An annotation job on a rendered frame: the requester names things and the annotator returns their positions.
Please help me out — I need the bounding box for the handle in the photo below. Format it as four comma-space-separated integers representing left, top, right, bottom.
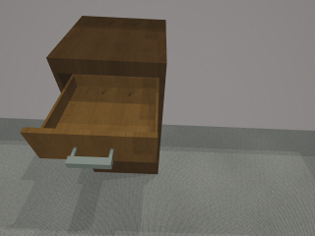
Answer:
65, 147, 114, 169

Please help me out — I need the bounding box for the drawer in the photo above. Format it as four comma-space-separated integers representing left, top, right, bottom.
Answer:
20, 74, 159, 163

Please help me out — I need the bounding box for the cabinet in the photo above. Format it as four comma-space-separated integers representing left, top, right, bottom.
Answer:
46, 16, 167, 174

